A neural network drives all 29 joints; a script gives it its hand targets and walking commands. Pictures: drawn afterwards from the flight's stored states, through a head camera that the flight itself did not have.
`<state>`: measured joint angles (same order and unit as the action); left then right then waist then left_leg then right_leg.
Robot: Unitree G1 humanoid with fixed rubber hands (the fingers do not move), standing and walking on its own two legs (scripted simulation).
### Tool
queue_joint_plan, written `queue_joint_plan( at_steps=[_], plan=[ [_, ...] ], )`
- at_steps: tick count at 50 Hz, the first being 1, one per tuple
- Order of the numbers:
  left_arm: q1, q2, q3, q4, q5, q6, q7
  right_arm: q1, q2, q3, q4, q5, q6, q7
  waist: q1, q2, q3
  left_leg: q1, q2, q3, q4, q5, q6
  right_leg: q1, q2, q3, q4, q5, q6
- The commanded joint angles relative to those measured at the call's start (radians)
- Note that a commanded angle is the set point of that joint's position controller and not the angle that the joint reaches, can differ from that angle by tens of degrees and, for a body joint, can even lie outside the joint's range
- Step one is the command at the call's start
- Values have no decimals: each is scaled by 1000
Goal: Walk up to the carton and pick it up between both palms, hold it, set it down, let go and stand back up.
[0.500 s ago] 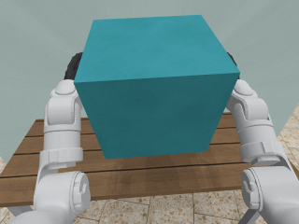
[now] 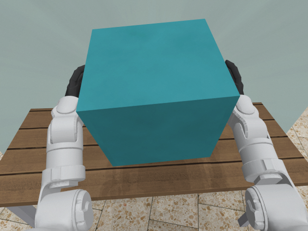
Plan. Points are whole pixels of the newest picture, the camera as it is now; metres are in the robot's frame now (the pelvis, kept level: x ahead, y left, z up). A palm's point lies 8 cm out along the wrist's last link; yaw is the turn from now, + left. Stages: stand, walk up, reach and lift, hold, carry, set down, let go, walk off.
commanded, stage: set down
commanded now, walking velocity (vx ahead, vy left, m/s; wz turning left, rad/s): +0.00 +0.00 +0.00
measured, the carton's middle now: (155, 97) +0.42 +0.00 +0.15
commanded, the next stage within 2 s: none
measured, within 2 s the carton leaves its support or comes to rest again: neither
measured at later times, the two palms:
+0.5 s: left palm (81, 102) +0.39 +0.19 +0.16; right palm (231, 103) +0.38 -0.19 +0.17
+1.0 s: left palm (87, 108) +0.40 +0.19 +0.13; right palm (228, 111) +0.38 -0.20 +0.14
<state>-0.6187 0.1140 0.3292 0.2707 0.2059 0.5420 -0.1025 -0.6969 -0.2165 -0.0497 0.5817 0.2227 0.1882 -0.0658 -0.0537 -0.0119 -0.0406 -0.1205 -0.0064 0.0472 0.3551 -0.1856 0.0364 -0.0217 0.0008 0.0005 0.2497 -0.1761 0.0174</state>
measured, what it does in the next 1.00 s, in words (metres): stands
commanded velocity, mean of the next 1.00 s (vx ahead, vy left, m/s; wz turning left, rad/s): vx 0.00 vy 0.00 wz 0.00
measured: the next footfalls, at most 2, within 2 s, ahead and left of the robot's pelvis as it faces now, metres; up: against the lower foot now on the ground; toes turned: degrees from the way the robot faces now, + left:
none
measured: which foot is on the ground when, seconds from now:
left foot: down 0.00-1.00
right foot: down 0.00-1.00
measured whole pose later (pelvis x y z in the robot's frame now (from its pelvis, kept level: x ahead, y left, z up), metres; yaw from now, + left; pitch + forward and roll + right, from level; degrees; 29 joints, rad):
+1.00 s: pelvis +0.00 +0.00 +0.00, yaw +0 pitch -3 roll -1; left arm -0.67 0.11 0.33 0.55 0.21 0.29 -0.11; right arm -0.61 -0.13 -0.20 0.60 0.04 0.07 -0.04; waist -0.05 -0.02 0.06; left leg -0.11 -0.02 0.05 0.35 -0.19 0.04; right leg -0.01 -0.01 0.00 0.25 -0.18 0.03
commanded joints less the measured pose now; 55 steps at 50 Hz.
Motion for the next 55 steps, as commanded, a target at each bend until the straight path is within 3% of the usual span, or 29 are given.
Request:
queue_joint_plan(
  at_steps=[1,14,25,32,40,45,52,55],
  plan=[
    [-594,-419,-488,-254,-177,-99,-109,-554,488,269,-343,-7,-60,90,-63,30,-389,367,-4,-43,14,559,-93,50,46,-79,7,428,19],
    [-686,-380,-373,-21,-119,-177,-137,-569,529,136,-181,-166,-104,109,-45,1,-327,221,-4,-8,-89,174,-36,40,14,-71,-12,169,10],
    [-672,-385,-354,69,-109,-246,-126,-530,555,137,-135,-209,-138,117,-30,0,-374,244,-3,1,-70,267,-51,48,21,-74,3,249,17],
    [-683,-412,-403,62,-139,-282,-119,-509,575,150,-155,-211,-162,107,-54,8,-436,303,2,-8,-32,398,-77,36,29,-79,11,339,20],
    [-645,-381,-346,147,-105,-302,-140,-457,585,128,-106,-244,-161,99,-51,-16,-362,242,-6,9,-49,347,-66,69,17,-65,18,381,30],
    [-696,-404,-370,149,-124,-333,-141,-486,619,129,-127,-257,-180,97,-57,-10,-418,240,-4,7,-45,364,-69,76,15,-64,31,407,31],
    [-744,-413,-375,206,-126,-385,-132,-507,644,114,-115,-289,-210,103,-51,4,-451,235,-1,9,-40,371,-77,56,13,-65,34,391,30],
    [-740,-396,-344,268,-111,-397,-139,-486,640,85,-64,-311,-207,103,-52,-12,-393,197,-2,15,-59,304,-63,59,9,-61,28,360,30]
  ],
)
